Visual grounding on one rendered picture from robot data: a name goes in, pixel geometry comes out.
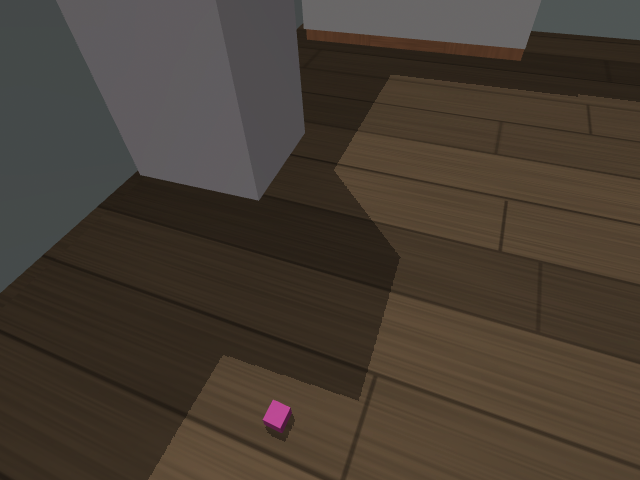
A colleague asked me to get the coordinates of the small box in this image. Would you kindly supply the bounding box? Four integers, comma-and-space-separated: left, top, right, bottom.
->
263, 400, 292, 433

